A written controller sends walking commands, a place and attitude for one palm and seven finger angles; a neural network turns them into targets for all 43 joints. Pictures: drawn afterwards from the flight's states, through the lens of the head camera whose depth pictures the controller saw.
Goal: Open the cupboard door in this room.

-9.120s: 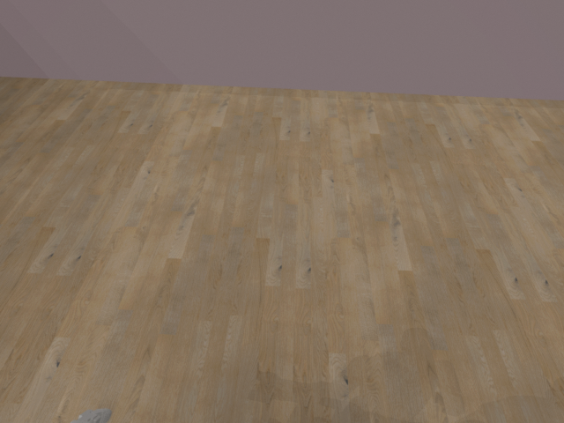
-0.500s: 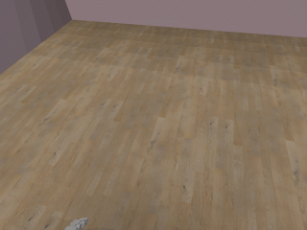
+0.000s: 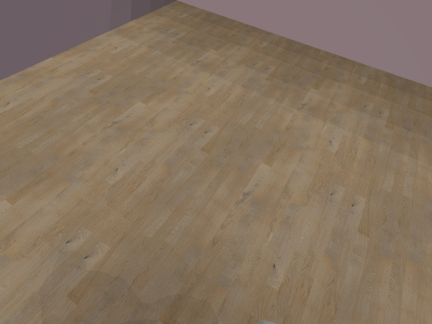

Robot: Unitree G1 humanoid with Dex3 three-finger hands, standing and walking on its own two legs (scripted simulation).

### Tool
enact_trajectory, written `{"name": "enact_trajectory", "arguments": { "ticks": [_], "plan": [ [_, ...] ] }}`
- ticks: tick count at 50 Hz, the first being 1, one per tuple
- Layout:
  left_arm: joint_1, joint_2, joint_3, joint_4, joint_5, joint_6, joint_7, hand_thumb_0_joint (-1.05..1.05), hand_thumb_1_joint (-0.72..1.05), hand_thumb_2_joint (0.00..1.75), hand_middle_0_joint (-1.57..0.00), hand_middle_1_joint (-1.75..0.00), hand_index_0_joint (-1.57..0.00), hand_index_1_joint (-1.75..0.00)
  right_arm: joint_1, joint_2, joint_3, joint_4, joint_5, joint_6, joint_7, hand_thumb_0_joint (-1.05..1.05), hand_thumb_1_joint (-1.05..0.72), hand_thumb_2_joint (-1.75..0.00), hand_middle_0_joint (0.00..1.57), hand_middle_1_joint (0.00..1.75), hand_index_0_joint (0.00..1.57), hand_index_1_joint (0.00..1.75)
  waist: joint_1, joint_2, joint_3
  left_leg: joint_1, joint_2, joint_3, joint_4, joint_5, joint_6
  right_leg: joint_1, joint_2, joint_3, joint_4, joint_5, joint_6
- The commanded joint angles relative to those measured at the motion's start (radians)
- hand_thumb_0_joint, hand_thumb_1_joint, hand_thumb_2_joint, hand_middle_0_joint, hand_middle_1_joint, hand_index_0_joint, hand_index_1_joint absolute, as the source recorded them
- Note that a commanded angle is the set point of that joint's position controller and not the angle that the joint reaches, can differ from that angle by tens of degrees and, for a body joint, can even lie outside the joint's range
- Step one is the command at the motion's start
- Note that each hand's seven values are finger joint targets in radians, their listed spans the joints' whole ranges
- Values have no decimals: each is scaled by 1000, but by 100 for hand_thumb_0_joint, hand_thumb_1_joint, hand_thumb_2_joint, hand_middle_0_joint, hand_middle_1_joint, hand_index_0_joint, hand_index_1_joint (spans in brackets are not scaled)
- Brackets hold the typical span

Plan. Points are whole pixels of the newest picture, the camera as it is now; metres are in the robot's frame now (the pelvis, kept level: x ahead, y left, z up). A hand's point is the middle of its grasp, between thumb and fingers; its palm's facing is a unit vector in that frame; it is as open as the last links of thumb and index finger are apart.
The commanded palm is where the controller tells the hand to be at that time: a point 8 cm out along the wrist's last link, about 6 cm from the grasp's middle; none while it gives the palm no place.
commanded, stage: turn or walk to find it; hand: left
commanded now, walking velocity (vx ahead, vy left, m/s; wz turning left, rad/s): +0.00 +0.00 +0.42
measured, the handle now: out of the picture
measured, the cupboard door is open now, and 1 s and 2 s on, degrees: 0 0 0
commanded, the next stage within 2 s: stand and wait in 1.10 s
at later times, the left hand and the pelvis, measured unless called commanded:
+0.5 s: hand out of the picture +0.02 +0.17 -0.14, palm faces +0.22 -0.94 -0.27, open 7.4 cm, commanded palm none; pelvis -0.04 -0.04 +0.01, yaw +12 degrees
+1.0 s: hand out of the picture -0.11 +0.22 -0.16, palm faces +0.46 -0.85 -0.26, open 7.4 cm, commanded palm none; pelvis -0.07 +0.00 +0.01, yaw +25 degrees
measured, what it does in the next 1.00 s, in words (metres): steps on the spot, turning left: right foot, then left foot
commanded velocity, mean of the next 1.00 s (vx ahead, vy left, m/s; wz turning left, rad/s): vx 0.00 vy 0.00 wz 0.42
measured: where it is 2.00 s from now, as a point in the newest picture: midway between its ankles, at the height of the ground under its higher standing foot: outside the picture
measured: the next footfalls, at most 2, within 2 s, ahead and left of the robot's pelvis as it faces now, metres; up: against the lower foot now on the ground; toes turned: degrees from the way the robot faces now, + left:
right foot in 0.38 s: +0.03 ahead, -0.13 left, +0.00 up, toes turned +6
left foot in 0.78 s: -0.08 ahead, +0.12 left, +0.00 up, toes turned +25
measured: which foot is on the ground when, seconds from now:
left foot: down 0.00-0.38, up 0.40-0.76, down 0.78-1.00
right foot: up 0.00-0.36, down 0.38-0.78, up 0.80-1.00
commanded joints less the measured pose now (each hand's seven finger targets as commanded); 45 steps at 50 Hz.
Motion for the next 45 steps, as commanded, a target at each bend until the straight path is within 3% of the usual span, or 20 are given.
{"name": "enact_trajectory", "arguments": {
  "ticks": [1, 11, 14, 16, 17, 18, 19, 20, 22, 24, 29, 33, 35, 37, 38, 39, 40, 41, 43, 45],
  "plan": [
    [-50, 62, 8, -91, -5, -40, -11, 0, 90, 90, -20, -30, -20, -30, 14, -202, -36, -44, 3, -22, -27, 0, -90, -90, 20, 30, 20, 30, -22, 199, -63, 105, 234, -246, -261, 470, 110, -121, 11, 77, 144, 70, 21],
    [-110, 40, 0, -134, -9, -44, 1, 0, 90, 90, -20, -30, -20, -30, 66, -210, -55, -50, -4, -8, -21, 0, -90, -90, 20, 30, 20, 30, -57, 178, -82, 123, 232, -371, -245, 420, 145, -41, 56, 90, -94, 19, 22],
    [-77, 38, -2, -134, -13, -51, 3, 0, 90, 90, -20, -30, -20, -30, 45, -211, -60, -57, -6, -2, -17, 0, -90, -90, 20, 30, 20, 30, -40, 197, -84, 41, 209, -402, -224, 417, 133, 80, 85, 76, -246, 47, 7],
    [-9, 42, 1, -121, -15, -58, 6, 0, 90, 90, -20, -30, -20, -30, 22, -206, -62, -70, -2, 0, -14, 0, -90, -90, 20, 30, 20, 30, -6, 185, -111, -17, 173, -395, -184, 360, 104, 201, 93, 63, -411, 161, 0],
    [26, 56, 4, -113, -13, -66, 9, 0, 90, 90, -20, -30, -20, -30, 15, -189, -61, -76, 4, 1, -12, 0, -90, -90, 20, 30, 20, 30, 12, 153, -120, -89, 135, -369, -134, 282, 67, 307, 71, 72, -546, 249, -5],
    [43, 116, 15, -113, -1, -77, 15, 0, 90, 90, -20, -30, -20, -30, 33, -137, -55, -82, 13, 0, -6, 0, -90, -90, 20, 30, 20, 30, 17, -10, -130, -233, 50, -284, 4, 115, 7, 426, -78, 218, -655, 216, -47],
    [35, 193, 30, -127, 10, -82, 19, 0, 90, 90, -20, -30, -20, -30, 31, -87, -45, -109, 12, 1, -1, 0, -90, -90, 20, 30, 20, 30, 20, -239, -81, -371, -84, -119, 227, -197, -61, 415, -314, 446, -714, 267, -156],
    [19, 187, 32, -145, -2, -79, 20, 0, 90, 90, -20, -30, -20, -30, 8, -140, -61, -106, -2, 17, -5, 0, -90, -90, 20, 30, 20, 30, 29, -204, -74, -335, -44, -158, 408, -246, -57, 263, -358, 450, -735, 239, -212],
    [-95, 135, 20, -168, -3, -75, 18, 0, 90, 90, -20, -30, -20, -30, 24, -142, -69, -69, -3, 36, 6, 0, -90, -90, 20, 30, 20, 30, -27, -88, 16, -310, -11, -155, 610, -131, -57, 110, -254, 324, -745, 112, -191],
    [-152, 92, 8, -179, -2, -81, 17, 0, 90, 90, -20, -30, -20, -30, 96, -121, -64, -40, -4, 38, 15, 0, -90, -90, 20, 30, 20, 30, -68, -79, -4, -297, 6, -115, 645, -44, -77, 136, -183, 176, -701, 224, -161],
    [-46, 108, 13, -140, 5, -84, 16, 0, 90, 90, -20, -30, -20, -30, 32, -109, -52, -48, 1, 35, 15, 0, -90, -90, 20, 30, 20, 30, -7, -106, -10, -276, 28, -61, 484, -88, -103, 225, -207, 131, -674, 313, -180],
    [23, 157, 28, -105, 12, -79, 12, 0, 90, 90, -20, -30, -20, -30, -24, -90, -34, -59, 10, 18, 9, 0, -90, -90, 20, 30, 20, 30, 33, -138, -65, -204, 24, -6, 247, -167, -99, 318, -235, 113, -586, 545, -207],
    [27, 170, 33, -94, 12, -76, 11, 0, 90, 90, -20, -30, -20, -30, 3, -84, -29, -52, 15, 8, 5, 0, -90, -90, 20, 30, 20, 30, 24, -163, -101, -141, 9, 25, 109, -142, -94, 351, -231, 85, -519, 656, -192],
    [6, 162, 33, -90, 2, -68, 9, 0, 90, 90, -20, -30, -20, -30, 67, -101, -30, -32, 13, -1, 2, 0, -90, -90, 20, 30, 20, 30, -15, -125, -130, 5, 4, 39, -93, 36, -82, 289, -204, 23, -428, 619, -127],
    [8, 136, 28, -98, -8, -60, 7, 0, 90, 90, -20, -30, -20, -30, 97, -143, -38, -26, 11, -12, 3, 0, -90, -90, 20, 30, 20, 30, -37, -22, -151, 140, 57, -20, -202, 169, -60, 181, -166, -19, -319, 510, -75],
    [14, 75, 17, -123, -13, -54, 1, 0, 90, 90, -20, -30, -20, -30, 115, -234, -58, -35, 4, -19, 2, 0, -90, -90, 20, 30, 20, 30, -46, 260, -160, 263, 277, -302, -241, 415, 24, -52, -44, -71, -133, 151, -5],
    [-48, 43, -1, -159, -5, -50, 0, 0, 90, 90, -20, -30, -20, -30, 163, -287, -68, -28, 3, -11, -2, 0, -90, -90, 20, 30, 20, 30, -79, 329, -133, 215, 402, -391, -243, 616, 129, -122, 2, -27, 8, -164, 11],
    [-109, 48, 0, -154, -3, -36, 10, 0, 90, 90, -20, -30, -20, -30, 173, -269, -67, -6, -1, -15, -16, 0, -90, -90, 20, 30, 20, 30, -98, 347, -123, 152, 378, -385, -255, 590, 138, -123, -3, 55, 95, -144, 10],
    [-116, 60, 8, -128, -9, -37, -2, 0, 90, 90, -20, -30, -20, -30, 64, -218, -48, -27, -3, -13, -26, 0, -90, -90, 20, 30, 20, 30, -51, 257, -48, 91, 292, -304, -245, 526, 129, -136, -5, 83, 155, -18, 9],
    [-78, 54, 6, -104, -7, -43, -10, 0, 90, 90, -20, -30, -20, -30, 29, -203, -40, -42, -1, -21, -27, 0, -90, -90, 20, 30, 20, 30, -30, 204, -66, 106, 247, -245, -231, 558, 114, -109, 8, 73, 132, 30, 17]
  ]
}}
